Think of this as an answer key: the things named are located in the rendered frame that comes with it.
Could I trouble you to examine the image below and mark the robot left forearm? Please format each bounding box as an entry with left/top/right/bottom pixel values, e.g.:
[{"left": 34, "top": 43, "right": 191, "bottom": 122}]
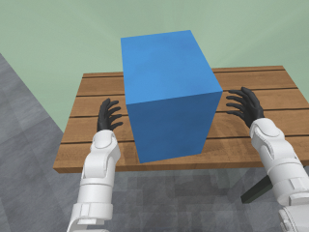
[{"left": 67, "top": 130, "right": 121, "bottom": 232}]

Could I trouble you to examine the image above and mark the robot right forearm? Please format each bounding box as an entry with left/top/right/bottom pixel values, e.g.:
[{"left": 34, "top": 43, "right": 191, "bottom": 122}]
[{"left": 249, "top": 118, "right": 309, "bottom": 207}]

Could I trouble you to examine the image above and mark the left robot hand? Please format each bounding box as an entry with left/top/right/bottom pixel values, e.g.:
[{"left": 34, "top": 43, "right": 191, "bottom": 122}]
[{"left": 97, "top": 98, "right": 123, "bottom": 132}]

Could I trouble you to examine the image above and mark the table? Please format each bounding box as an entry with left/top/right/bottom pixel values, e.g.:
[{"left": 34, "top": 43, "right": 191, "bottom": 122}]
[{"left": 52, "top": 65, "right": 309, "bottom": 204}]

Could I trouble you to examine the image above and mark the right robot hand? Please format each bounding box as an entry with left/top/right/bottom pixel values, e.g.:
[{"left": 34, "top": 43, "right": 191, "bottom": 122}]
[{"left": 226, "top": 86, "right": 266, "bottom": 128}]

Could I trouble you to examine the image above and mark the carton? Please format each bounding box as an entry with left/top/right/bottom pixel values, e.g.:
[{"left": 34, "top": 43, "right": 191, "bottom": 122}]
[{"left": 121, "top": 30, "right": 223, "bottom": 163}]

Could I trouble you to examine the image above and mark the robot right upper arm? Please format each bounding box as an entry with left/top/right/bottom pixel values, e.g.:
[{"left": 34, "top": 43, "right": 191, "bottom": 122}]
[{"left": 278, "top": 204, "right": 309, "bottom": 232}]

